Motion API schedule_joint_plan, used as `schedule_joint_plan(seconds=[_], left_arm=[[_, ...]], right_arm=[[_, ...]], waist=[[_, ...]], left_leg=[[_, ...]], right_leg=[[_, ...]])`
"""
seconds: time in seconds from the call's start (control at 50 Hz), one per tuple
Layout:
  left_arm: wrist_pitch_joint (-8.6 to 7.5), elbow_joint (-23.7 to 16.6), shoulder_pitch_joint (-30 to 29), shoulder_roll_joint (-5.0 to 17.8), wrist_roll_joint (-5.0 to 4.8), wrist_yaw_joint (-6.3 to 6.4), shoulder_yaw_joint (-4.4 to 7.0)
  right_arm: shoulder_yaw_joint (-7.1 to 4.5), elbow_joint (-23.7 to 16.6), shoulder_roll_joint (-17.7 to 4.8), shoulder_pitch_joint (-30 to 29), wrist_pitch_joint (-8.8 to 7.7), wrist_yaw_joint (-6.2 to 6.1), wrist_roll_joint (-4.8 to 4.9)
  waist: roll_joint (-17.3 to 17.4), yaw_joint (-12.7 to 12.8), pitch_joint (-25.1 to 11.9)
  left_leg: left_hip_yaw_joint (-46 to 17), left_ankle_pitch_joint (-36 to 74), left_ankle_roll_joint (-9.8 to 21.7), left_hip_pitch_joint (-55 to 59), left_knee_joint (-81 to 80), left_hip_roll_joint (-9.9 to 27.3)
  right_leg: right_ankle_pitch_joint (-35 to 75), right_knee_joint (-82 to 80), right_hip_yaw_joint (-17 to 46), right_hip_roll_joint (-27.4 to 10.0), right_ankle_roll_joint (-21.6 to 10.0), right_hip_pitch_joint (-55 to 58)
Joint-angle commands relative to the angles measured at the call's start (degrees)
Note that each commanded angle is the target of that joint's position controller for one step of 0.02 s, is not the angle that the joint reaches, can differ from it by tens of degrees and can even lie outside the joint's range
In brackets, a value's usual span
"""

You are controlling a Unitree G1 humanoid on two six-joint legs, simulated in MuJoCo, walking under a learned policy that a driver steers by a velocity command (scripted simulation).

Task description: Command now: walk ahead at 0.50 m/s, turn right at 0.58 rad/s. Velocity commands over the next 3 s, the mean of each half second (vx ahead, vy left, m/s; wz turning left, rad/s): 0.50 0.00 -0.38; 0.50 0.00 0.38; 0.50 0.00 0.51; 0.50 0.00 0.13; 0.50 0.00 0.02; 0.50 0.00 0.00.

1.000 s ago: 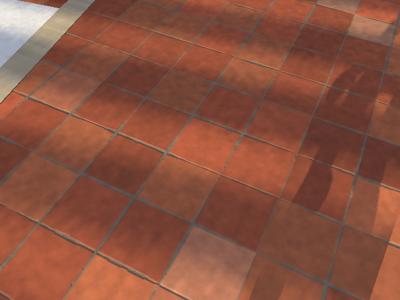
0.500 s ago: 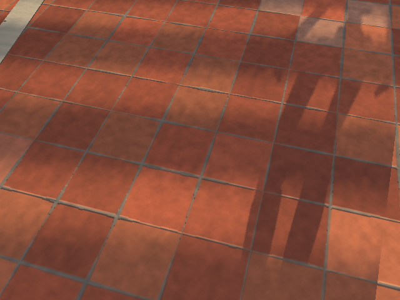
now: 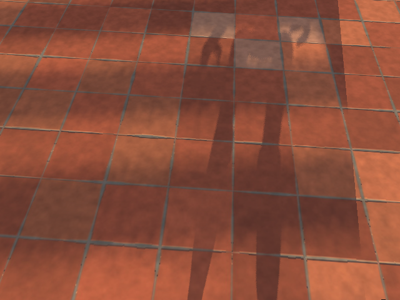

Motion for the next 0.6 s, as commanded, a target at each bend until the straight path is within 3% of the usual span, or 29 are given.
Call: schedule_joint_plan(seconds=[0.02, 0.06, 0.14, 0.2, 0.26, 0.34, 0.38, 0.4, 0.42, 0.44, 0.46, 0.48, 0.5, 0.52, 0.56, 0.6], left_arm=[[0.04, -4.3, -1.0, 3.9, 0.99, -0.99, 0.52], [1.35, -4.6, -1.4, 3.3, 1.63, -1.99, 0.39], [2.29, -7.4, -7.6, 2.1, 1.53, -3.21, -0.16], [2.14, -9.5, -13.4, 1.2, 1.46, -3.77, -0.81], [1.56, -11.0, -18.5, -0.5, 1.44, -4.17, -1.97], [1.20, -12.3, -22.8, 0.2, 1.95, -3.89, -2.40], [0.76, -11.8, -21.0, 1.0, 2.40, -3.27, -2.14], [0.20, -10.1, -16.0, 1.5, 2.70, -2.87, -1.79], [-0.58, -6.7, -6.5, 2.7, 3.32, -2.23, -1.06], [-1.04, -4.6, 3.8, 7.4, 4.49, -1.22, 0.23], [-0.74, -4.8, 4.1, 13.2, 3.41, -0.42, 1.43], [-0.50, -4.9, 2.8, 11.6, 1.17, 0.11, 1.55], [-0.81, -4.3, -1.5, 8.1, 0.99, 0.25, 0.40], [-1.33, -4.0, -4.4, 4.4, 1.03, -0.02, -0.58], [-2.19, -3.8, -7.7, 0.9, 0.67, 0.16, -1.59], [-3.34, -2.8, -6.3, 1.0, 0.54, 0.22, -1.55]], right_arm=[[-1.95, -0.7, -5.4, 8.1, -0.06, -0.34, 0.26], [-1.91, 0.8, -5.4, 9.7, -0.96, -0.24, 0.78], [-2.52, 2.5, -6.2, 12.5, -2.21, 0.27, 1.52], [-2.58, 3.9, -5.9, 14.7, -2.07, 0.41, 1.30], [-2.61, 5.2, -6.3, 15.9, -2.10, 0.71, 1.26], [-2.90, 8.0, -8.0, 20.0, -1.27, 0.59, 1.38], [-3.03, 9.3, -9.2, 20.9, -0.46, 0.39, 1.42], [-2.89, 10.0, -9.4, 21.4, -0.01, 0.33, 1.64], [-2.41, 10.3, -8.5, 21.5, 0.30, 0.33, 2.07], [-1.41, 7.9, -5.6, 20.9, 0.13, 0.59, 2.33], [-0.43, 5.8, -0.1, 25.5, 0.17, 1.26, 3.27], [-2.52, 6.5, -7.3, 19.5, 0.73, 0.41, 2.28], [-2.53, 5.6, -6.2, 16.8, 0.38, 0.66, 2.83], [-2.30, 6.6, -5.0, 17.3, 0.26, 0.80, 2.88], [-2.36, 8.8, -3.6, 20.1, 1.87, 1.26, 1.26], [-2.59, 9.0, -2.3, 19.9, 2.96, 2.05, 1.09]], waist=[[5.0, -4.6, -2.7], [8.0, -3.8, -2.0], [6.7, -3.8, -1.5], [6.1, -4.9, 0.2], [6.3, -5.8, 1.4], [6.6, -6.8, 2.7], [7.0, -5.4, 1.2], [6.7, -2.9, -1.8], [4.7, 1.3, -7.2], [-1.6, 5.2, -15.2], [-14.1, 1.9, -21.3], [-3.8, 3.7, -17.1], [-3.5, 0.9, -9.0], [-2.1, -1.3, -4.9], [-4.2, -4.4, -2.1], [-3.5, -5.2, -1.8]], left_leg=[[-21.1, -6.7, 6.4, 19.1, -18.6, 17.8], [-13.5, 3.1, 5.6, 16.5, -19.7, 15.3], [-6.2, 11.4, 7.0, 18.2, -22.0, 16.0], [-1.1, 13.9, 7.1, 18.8, -23.0, 14.9], [3.4, 15.3, 6.3, 17.6, -23.3, 13.6], [4.7, 20.9, 5.9, 21.8, -21.5, 15.7], [5.9, 35.3, 5.5, 25.2, -15.2, 16.3], [6.4, 42.6, 5.2, 25.2, -7.9, 15.7], [7.8, 40.6, 4.1, 20.8, 3.1, 13.4], [7.9, 19.4, 3.0, 8.4, 20.1, 10.7], [5.8, -23.5, 0.9, -11.1, 38.9, 0.1], [-4.1, -19.6, 1.9, -14.5, 42.4, 1.3], [-5.2, -14.4, 2.5, -14.8, 40.3, 3.6], [-4.5, -11.1, 2.3, -12.6, 36.3, 5.3], [-4.0, -7.9, 1.3, -7.7, 33.0, 6.3], [-3.6, -5.4, 0.9, -7.4, 33.0, 5.7]], right_leg=[[5.4, 8.6, -1.3, -7.3, 0.9, -20.6], [7.0, 7.8, -2.4, -8.2, 1.8, -19.0], [12.4, 5.9, -3.3, -9.6, 2.9, -24.5], [17.7, -1.3, -4.4, -9.8, 3.6, -26.6], [22.7, -13.3, -6.8, -8.9, 2.9, -21.6], [18.3, -22.4, -10.5, -7.3, 0.4, -16.9], [13.1, -25.3, -12.1, -4.9, -1.7, -12.1], [12.7, -28.4, -12.5, -3.3, -2.9, -5.0], [15.6, -31.7, -12.3, -3.0, -4.3, 8.0], [10.3, -32.4, 1.8, -16.2, -7.0, 24.2], [13.0, -38.7, 28.5, -33.0, -13.4, 36.0], [16.8, -39.6, 25.3, -30.4, -12.0, 29.9], [21.7, -40.7, 14.9, -27.3, -9.8, 22.4], [25.3, -43.0, 8.7, -24.4, -7.2, 15.9], [26.2, -46.4, 0.8, -20.4, -3.9, 9.0], [28.9, -48.5, -2.4, -19.9, -3.8, 7.6]])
